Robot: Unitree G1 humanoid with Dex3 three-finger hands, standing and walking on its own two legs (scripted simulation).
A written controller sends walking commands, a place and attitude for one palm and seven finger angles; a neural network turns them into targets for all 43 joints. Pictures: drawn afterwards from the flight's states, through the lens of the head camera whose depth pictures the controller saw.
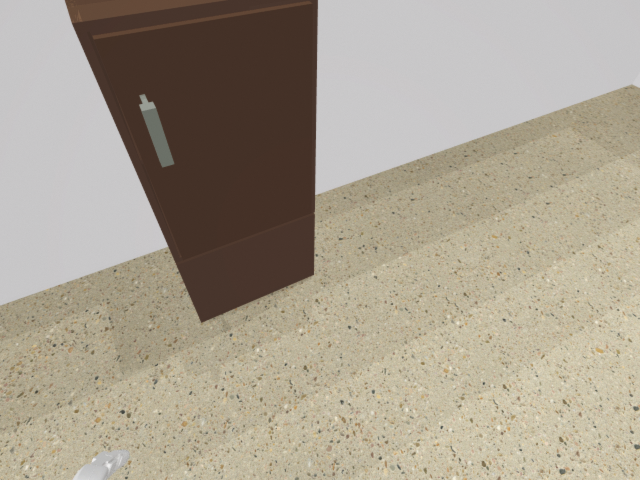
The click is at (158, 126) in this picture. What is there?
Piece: cupboard door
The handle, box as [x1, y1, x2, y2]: [139, 94, 173, 167]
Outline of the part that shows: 139,95 142,103 139,105 162,167 172,164 173,161 156,109 152,102 147,101 144,94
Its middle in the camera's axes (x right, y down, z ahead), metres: -0.33 -0.21 +0.76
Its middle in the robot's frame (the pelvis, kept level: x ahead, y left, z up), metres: +0.71 +0.36 +0.03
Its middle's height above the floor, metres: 0.80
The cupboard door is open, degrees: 0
